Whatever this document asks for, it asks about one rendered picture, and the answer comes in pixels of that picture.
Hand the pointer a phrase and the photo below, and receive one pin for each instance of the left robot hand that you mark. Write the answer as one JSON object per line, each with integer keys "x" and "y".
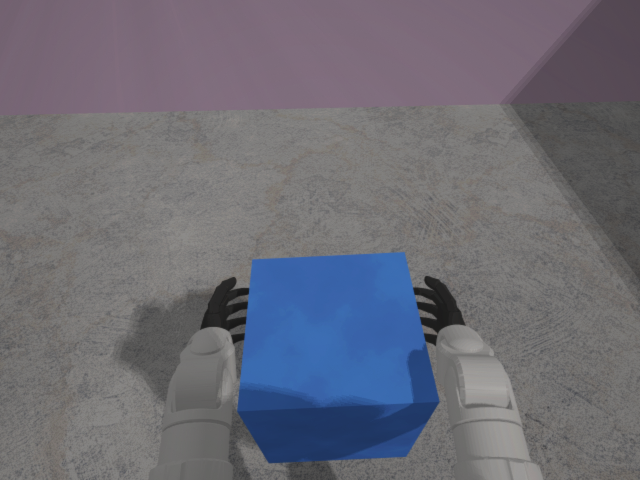
{"x": 217, "y": 313}

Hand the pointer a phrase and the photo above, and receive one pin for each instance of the carton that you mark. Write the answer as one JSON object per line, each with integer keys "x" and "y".
{"x": 335, "y": 364}

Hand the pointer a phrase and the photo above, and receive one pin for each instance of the right robot hand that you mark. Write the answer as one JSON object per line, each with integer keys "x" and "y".
{"x": 445, "y": 310}

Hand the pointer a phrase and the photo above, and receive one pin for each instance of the robot right forearm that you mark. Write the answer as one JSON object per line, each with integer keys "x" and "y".
{"x": 483, "y": 414}

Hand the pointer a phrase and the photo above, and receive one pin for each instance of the robot left forearm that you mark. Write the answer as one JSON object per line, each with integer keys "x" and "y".
{"x": 198, "y": 412}

